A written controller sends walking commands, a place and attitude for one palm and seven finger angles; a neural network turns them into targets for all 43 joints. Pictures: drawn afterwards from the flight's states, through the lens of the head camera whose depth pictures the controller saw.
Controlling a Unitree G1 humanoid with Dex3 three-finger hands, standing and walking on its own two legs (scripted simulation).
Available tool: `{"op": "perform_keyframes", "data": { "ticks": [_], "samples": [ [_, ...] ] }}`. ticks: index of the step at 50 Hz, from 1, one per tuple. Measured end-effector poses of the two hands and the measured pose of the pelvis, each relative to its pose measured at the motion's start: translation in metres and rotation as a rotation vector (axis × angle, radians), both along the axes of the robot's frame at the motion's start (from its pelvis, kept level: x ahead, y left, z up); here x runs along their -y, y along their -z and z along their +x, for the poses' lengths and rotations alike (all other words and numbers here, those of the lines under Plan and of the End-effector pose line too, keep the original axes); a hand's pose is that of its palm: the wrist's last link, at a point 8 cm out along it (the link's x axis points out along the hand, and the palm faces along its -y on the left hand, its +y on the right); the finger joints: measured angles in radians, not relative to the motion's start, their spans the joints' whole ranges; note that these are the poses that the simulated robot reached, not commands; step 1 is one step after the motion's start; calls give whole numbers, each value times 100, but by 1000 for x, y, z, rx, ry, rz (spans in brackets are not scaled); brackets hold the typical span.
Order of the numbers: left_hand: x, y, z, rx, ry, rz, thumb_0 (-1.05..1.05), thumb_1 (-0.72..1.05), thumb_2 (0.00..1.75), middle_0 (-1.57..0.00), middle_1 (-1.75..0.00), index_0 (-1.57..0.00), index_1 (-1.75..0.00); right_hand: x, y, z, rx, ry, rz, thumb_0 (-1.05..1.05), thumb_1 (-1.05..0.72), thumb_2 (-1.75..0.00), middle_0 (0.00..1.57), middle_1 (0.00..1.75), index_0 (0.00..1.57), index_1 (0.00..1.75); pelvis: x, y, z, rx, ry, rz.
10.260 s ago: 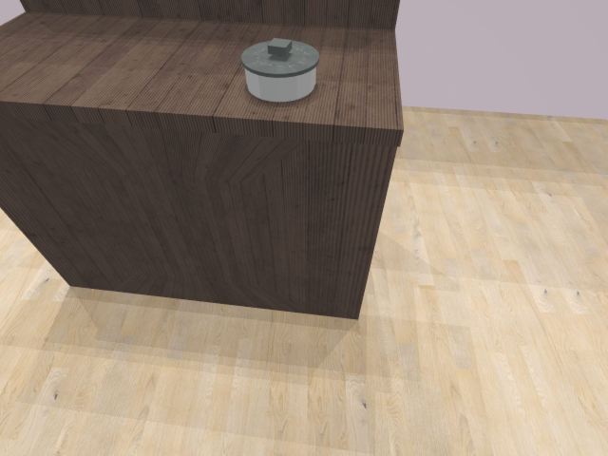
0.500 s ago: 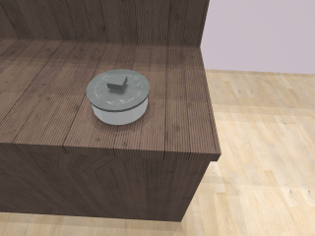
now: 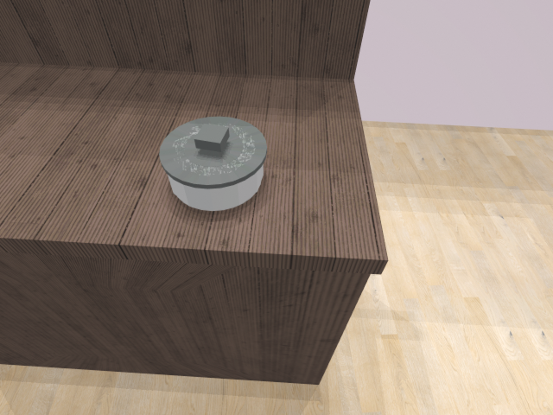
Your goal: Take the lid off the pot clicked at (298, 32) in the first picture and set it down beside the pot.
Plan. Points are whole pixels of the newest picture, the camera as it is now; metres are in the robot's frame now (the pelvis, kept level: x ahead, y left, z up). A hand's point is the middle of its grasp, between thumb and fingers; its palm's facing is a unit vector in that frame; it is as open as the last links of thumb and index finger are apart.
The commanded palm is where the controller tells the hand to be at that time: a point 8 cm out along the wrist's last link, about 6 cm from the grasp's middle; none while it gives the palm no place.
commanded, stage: look again from close up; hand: left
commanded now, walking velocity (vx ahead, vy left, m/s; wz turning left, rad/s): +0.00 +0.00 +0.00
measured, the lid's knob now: (212, 137) +0.47 +0.14 +0.15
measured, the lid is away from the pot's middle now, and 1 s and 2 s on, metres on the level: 0.00 0.00 0.00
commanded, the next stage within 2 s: lift the closed hand beside the body in 0.42 s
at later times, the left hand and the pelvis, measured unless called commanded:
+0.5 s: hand out of the picture -0.02 +0.17 -0.17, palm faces +0.04 -0.98 -0.19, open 7.3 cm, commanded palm none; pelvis -0.01 +0.00 +0.00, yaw +0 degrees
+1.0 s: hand out of the picture +0.08 +0.21 +0.03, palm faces +0.26 -0.93 -0.25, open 3.8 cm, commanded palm +0.04 +0.25 +0.07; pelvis -0.06 +0.00 +0.00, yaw +2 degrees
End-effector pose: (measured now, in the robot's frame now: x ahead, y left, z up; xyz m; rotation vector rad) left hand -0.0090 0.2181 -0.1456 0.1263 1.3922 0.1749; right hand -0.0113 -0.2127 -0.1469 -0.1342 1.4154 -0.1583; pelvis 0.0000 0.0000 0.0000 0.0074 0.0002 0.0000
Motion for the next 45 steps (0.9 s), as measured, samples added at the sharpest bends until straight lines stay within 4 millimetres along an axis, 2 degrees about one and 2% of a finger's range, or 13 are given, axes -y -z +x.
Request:
{"op": "perform_keyframes", "data": {
  "ticks": [27,28,31,33,36,38,41,45],
  "samples": [
    [3,-1,-16,2,12,2,1,92,90,-20,-30,-20,-30,-4,1,-22,-7,17,16,1,-91,-90,20,30,20,30,0,-1,-16,3,8,-6],
    [-1,-6,-11,40,-24,19,2,93,90,-20,-30,-20,-30,-2,0,-20,15,13,13,1,-92,-90,20,30,20,30,-1,0,-19,7,4,-11],
    [-18,-49,35,341,-14,122,4,95,90,-23,-33,-23,-33,11,-10,1,198,-16,-23,3,-93,-90,20,30,20,30,-4,-1,-24,23,-13,-10],
    [-23,-80,66,529,31,174,4,95,90,-26,-36,-26,-36,18,-17,27,329,-62,-38,3,-93,-90,20,30,20,30,-6,-1,-28,30,-32,-7],
    [-24,-107,96,696,76,192,3,94,90,-34,-45,-33,-45,28,-34,74,509,-105,-51,3,-92,-90,20,30,20,30,-6,-1,-38,22,-36,-4],
    [-20,-128,104,803,96,171,2,93,90,-40,-52,-40,-52,31,-56,106,646,-114,-64,2,-92,-90,20,30,20,30,-5,-1,-42,23,-23,-4],
    [-14,-158,99,941,127,149,2,93,90,-51,-63,-51,-64,30,-94,150,839,-141,-83,2,-91,-90,20,30,20,30,-4,-1,-46,31,-18,-8],
    [-18,-174,82,1011,106,157,1,91,90,-67,-81,-67,-81,21,-132,187,984,-211,-101,2,-91,-90,20,30,19,30,0,-1,-53,43,-25,-14]
  ]
}}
